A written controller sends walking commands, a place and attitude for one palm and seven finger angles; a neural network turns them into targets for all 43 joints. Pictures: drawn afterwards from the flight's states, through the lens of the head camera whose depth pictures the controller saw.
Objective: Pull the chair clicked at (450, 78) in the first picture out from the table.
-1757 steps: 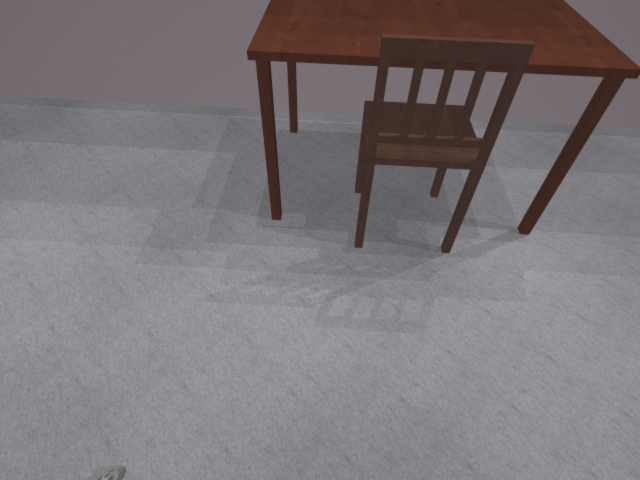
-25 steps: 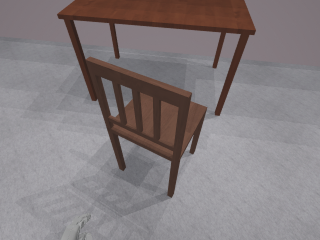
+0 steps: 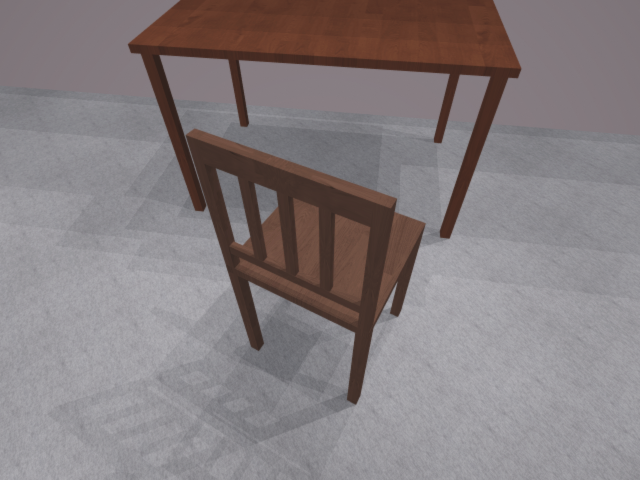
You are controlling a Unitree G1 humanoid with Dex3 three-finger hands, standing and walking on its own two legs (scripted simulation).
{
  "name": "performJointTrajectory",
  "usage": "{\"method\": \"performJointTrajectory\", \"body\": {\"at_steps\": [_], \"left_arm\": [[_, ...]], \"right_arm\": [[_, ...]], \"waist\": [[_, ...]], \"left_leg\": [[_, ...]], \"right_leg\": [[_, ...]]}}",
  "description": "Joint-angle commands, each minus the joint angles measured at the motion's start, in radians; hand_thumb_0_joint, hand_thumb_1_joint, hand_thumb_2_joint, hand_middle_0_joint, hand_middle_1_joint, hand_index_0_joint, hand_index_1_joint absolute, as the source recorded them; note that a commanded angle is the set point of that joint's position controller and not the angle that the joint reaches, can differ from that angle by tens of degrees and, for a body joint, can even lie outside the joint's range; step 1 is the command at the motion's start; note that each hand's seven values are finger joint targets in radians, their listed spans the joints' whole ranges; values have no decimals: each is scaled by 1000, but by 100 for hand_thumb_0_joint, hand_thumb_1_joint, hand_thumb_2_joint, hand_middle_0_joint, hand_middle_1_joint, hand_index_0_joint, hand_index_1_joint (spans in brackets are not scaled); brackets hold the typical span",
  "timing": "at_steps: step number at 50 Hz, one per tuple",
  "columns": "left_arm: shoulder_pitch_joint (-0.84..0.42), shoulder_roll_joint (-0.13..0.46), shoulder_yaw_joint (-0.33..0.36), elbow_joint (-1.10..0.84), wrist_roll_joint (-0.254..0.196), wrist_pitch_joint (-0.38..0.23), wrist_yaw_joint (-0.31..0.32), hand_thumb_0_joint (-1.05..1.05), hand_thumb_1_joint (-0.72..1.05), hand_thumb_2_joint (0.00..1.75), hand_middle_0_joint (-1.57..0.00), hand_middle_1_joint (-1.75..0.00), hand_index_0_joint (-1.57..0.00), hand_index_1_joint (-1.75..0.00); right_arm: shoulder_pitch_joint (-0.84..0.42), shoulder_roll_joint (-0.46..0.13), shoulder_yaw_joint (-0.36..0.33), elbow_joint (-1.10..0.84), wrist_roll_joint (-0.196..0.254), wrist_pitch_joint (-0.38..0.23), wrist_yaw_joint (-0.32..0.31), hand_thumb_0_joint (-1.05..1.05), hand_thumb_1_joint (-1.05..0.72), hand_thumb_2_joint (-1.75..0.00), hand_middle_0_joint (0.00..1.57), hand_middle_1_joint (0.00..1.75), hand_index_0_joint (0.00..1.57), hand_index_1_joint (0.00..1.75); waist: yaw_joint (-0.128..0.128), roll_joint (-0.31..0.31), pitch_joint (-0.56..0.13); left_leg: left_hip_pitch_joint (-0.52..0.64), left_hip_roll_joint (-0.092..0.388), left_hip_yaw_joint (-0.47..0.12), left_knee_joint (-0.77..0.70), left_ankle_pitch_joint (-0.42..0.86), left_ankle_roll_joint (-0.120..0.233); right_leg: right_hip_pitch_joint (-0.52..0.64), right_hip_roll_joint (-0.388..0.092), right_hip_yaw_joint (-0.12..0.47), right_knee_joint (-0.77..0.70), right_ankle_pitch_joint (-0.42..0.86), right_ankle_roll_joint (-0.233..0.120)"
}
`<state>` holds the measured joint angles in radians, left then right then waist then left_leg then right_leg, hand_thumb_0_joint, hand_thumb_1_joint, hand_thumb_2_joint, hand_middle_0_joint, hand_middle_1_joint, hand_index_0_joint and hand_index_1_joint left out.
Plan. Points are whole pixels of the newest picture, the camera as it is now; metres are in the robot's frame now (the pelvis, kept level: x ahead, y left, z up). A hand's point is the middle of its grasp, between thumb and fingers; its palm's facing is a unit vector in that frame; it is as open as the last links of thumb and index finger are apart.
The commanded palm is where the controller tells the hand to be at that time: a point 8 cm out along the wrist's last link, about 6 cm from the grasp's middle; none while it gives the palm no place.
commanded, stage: let the arm hang, fingers relaxed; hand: left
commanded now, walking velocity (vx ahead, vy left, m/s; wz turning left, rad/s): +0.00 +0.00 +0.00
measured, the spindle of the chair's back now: (288, 235) +0.57 +0.11 -0.10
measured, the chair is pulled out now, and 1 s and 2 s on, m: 0.56 0.56 0.56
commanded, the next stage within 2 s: look to check the result in 0.38 s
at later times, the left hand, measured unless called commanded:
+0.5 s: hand out of the picture -0.02 +0.15 -0.18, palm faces +0.06 -0.98 -0.16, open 7.4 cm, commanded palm none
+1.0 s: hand out of the picture -0.01 +0.15 -0.18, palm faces +0.06 -0.98 -0.17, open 7.4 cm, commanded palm none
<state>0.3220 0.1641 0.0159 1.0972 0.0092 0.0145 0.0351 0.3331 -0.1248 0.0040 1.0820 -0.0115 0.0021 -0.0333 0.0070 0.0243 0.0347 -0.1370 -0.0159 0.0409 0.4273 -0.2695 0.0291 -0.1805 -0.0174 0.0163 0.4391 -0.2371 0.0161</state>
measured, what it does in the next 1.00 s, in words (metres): stands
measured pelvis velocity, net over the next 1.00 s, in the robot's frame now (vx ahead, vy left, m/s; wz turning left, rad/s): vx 0.01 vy -0.01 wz -0.01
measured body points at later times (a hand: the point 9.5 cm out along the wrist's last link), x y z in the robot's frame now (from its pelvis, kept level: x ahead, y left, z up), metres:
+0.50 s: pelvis +0.01 +0.00 +0.00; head +0.01 -0.01 +0.45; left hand -0.02 +0.20 -0.16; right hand -0.02 -0.21 -0.16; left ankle -0.02 +0.10 -0.74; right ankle +0.00 -0.13 -0.74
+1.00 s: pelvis +0.01 -0.01 +0.00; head +0.02 -0.01 +0.45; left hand -0.01 +0.20 -0.16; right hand -0.02 -0.21 -0.16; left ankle -0.02 +0.10 -0.74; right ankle +0.00 -0.13 -0.74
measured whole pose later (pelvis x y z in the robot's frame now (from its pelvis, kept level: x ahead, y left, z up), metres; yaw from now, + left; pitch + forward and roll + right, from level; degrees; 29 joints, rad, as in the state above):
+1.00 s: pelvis +0.01 -0.01 +0.00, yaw -1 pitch -1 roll +0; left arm 0.32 0.10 0.01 1.12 0.01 0.00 0.04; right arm 0.33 -0.10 -0.01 1.12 -0.01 -0.01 -0.05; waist 0.00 0.00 0.04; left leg -0.12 0.00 0.05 0.42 -0.28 0.02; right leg -0.17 0.00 0.02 0.43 -0.25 0.01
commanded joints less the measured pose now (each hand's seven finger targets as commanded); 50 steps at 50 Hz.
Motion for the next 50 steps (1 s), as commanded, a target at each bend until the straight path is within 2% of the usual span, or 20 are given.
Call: {"method": "performJointTrajectory", "body": {"at_steps": [1,5,7,8,12,22,28,31,33,50], "left_arm": [[59,67,8,-17,-1,-20,3,0,90,90,-20,-30,-20,-30],[74,56,7,-6,-1,-22,6,0,90,90,-20,-30,-20,-30],[76,47,9,-2,0,-23,7,0,90,90,-20,-30,-20,-30],[77,47,8,-1,1,-24,8,0,90,90,-20,-30,-20,-30],[78,34,10,6,0,-23,8,0,90,90,-20,-30,-20,-30],[88,26,11,9,-1,-28,9,0,90,90,-20,-30,-20,-30],[92,25,10,9,0,-29,11,0,90,90,-20,-30,-20,-30],[86,29,10,9,-2,-28,11,0,90,90,-20,-30,-20,-30],[90,26,9,10,-1,-28,11,0,90,90,-20,-30,-20,-30],[81,27,12,11,-2,-29,11,0,90,90,-20,-30,-20,-30]], "right_arm": [[75,-84,-23,-8,-2,-17,-7,0,-90,-90,20,30,20,30],[77,-70,-22,6,-1,-19,-9,0,-90,-90,20,30,20,30],[82,-65,-23,9,-2,-20,-10,0,-90,-90,20,30,20,30],[82,-60,-24,11,1,-18,-10,0,-90,-90,20,30,20,30],[89,-56,-24,16,-2,-21,-13,0,-90,-90,20,30,20,30],[99,-51,-26,16,-1,-21,-15,0,-90,-90,20,30,20,30],[97,-43,-28,21,1,-17,-14,0,-90,-90,20,30,20,30],[101,-47,-27,25,-1,-19,-14,0,-90,-90,20,30,20,30],[95,-44,-29,25,1,-18,-15,0,-90,-90,20,30,20,30],[91,-46,-28,32,0,-20,-16,0,-90,-90,20,30,20,30]], "waist": [[-5,-55,53],[-5,-20,54],[-7,-11,56],[-5,-26,73],[-8,7,75],[-9,-18,56],[-7,-34,67],[-10,-15,58],[-6,-30,69],[-9,-10,62]], "left_leg": [[-41,103,-86,-93,118,26],[-41,99,-82,-88,126,24],[-38,101,-80,-90,135,23],[-46,100,-81,-85,132,23],[-43,102,-80,-96,126,20],[-31,101,-76,-80,148,19],[-33,101,-73,-75,147,19],[-30,101,-77,-80,153,17],[-28,102,-73,-77,150,17],[-15,103,-71,-84,166,13]], "right_leg": [[-34,-57,51,-63,123,-50],[-32,-58,55,-64,127,-52],[-34,-57,54,-61,135,-52],[-40,-54,50,-65,131,-51],[-41,-52,49,-60,127,-51],[-30,-56,54,-63,153,-52],[-34,-56,54,-70,154,-53],[-25,-56,56,-67,156,-53],[-36,-54,54,-69,152,-52],[-25,-55,59,-69,168,-52]]}}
